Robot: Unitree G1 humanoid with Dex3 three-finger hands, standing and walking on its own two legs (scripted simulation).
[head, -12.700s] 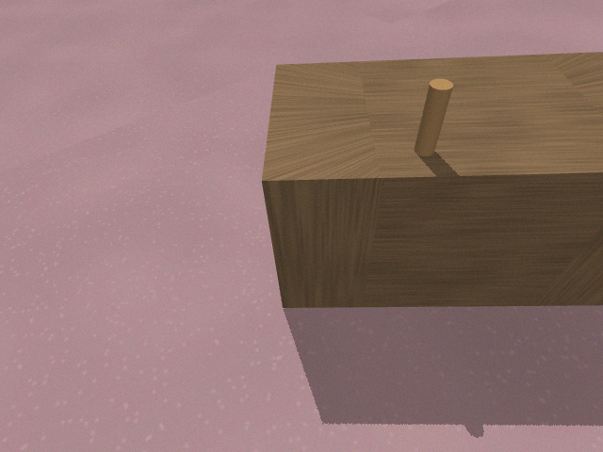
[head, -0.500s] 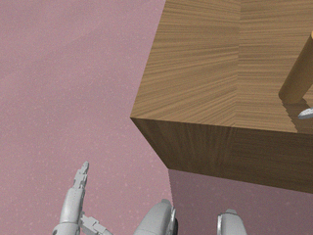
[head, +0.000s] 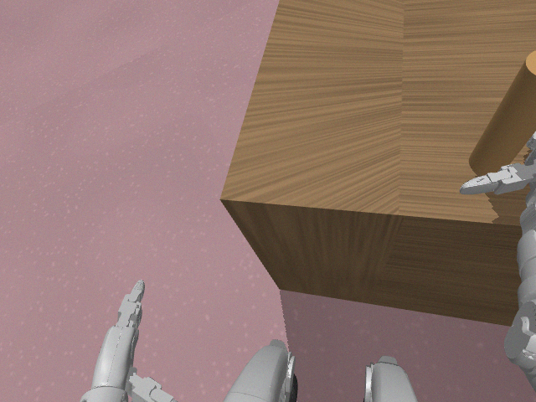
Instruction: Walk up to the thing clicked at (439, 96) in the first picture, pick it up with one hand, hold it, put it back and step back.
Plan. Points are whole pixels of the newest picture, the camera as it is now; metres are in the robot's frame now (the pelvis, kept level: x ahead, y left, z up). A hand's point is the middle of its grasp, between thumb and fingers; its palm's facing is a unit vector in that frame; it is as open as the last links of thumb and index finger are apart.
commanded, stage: close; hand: right
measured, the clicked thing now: (514, 122) +0.51 -0.23 +0.07
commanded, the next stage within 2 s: settle in 0.84 s
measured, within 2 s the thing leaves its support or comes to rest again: leaves its support in 1.06 s
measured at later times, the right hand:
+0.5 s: hand (505, 130) +0.51 -0.22 +0.05, palm faces +0.19 +0.98 +0.02, open 14.4 cm
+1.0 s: hand (503, 139) +0.50 -0.22 +0.04, palm faces +0.19 +0.98 +0.01, open 7.5 cm
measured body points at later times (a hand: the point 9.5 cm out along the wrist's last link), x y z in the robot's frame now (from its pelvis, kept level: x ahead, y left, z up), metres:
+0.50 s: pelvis +0.01 +0.00 +0.00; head +0.13 -0.04 +0.43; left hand +0.16 +0.27 +0.01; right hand +0.49 -0.28 +0.05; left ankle +0.03 +0.14 -0.64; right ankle +0.02 -0.12 -0.64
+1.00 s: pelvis +0.00 +0.00 +0.00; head +0.13 -0.04 +0.43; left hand +0.15 +0.26 +0.01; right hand +0.49 -0.28 +0.04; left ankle +0.03 +0.14 -0.64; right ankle +0.02 -0.12 -0.64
